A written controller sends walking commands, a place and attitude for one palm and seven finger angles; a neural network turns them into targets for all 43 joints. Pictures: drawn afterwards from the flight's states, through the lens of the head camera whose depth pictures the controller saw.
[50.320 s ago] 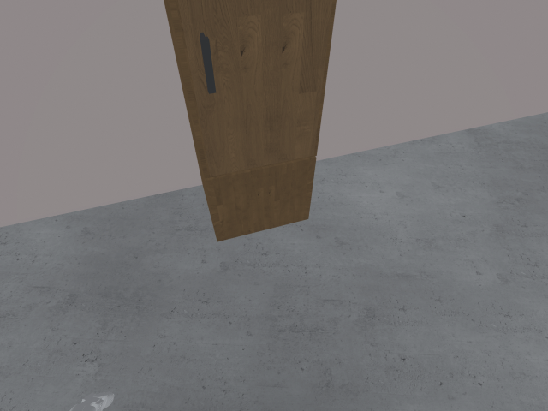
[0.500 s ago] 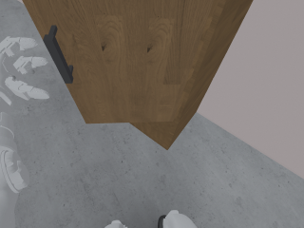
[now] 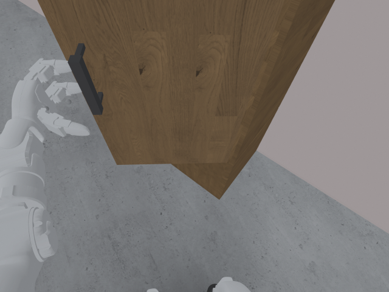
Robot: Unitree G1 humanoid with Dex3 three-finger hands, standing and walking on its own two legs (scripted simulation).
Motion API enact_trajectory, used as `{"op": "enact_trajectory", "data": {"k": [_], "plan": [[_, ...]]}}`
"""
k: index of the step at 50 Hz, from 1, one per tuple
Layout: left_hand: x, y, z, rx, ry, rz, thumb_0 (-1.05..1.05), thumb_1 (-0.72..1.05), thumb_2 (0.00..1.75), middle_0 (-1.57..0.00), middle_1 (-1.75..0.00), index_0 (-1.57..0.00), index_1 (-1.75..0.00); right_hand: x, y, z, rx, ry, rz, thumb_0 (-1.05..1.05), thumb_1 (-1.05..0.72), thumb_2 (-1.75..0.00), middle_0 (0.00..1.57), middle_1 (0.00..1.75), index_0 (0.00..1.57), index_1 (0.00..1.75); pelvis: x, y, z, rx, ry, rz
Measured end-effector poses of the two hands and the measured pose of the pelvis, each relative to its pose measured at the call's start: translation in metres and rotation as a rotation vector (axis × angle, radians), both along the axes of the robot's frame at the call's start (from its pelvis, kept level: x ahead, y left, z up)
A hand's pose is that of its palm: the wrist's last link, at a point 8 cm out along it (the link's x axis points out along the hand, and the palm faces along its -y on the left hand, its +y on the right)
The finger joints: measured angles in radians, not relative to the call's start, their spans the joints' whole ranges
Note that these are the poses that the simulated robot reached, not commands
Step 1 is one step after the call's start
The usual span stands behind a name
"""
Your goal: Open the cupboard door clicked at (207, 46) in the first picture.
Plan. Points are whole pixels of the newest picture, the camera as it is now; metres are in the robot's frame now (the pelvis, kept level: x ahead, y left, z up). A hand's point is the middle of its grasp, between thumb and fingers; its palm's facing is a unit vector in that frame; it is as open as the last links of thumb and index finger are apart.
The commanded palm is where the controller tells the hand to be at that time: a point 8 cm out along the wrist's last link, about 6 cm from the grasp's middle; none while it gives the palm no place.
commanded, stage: slide the fingers in behind the handle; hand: left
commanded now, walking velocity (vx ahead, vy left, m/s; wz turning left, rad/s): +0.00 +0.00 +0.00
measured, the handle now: (89, 81) +0.52 +0.21 +0.11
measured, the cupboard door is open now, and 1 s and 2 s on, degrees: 41 41 42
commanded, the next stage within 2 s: close the thumb around the handle in 1.00 s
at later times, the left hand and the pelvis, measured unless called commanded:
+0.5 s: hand (93, 102) +0.46 +0.19 +0.11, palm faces +0.01 -1.00 -0.02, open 14.0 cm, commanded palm +0.43 +0.24 +0.11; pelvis +0.00 -0.01 +0.00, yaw +1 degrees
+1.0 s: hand (92, 102) +0.46 +0.19 +0.11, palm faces +0.02 -1.00 +0.00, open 14.0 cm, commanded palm +0.43 +0.24 +0.11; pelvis -0.01 -0.02 +0.00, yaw +0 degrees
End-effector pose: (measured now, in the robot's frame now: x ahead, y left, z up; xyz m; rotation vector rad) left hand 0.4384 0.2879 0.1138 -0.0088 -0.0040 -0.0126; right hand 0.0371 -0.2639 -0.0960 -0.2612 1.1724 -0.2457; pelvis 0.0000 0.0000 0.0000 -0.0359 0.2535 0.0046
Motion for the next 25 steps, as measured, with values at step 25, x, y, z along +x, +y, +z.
{"op": "enact_trajectory", "data": {"k": [25], "plan": [[-0.001,-0.046,-0.001,0.024,0.016,0.025,-0.02,-0.5,0.3,-0.28,-1.19,-0.29,-1.2,0.0,-0.002,-0.008,0.045,-0.01,0.012,0.01,-0.9,-0.89,0.21,0.3,0.21,0.3,-0.003,-0.008,0.001,0.014,-0.026,0.009]]}}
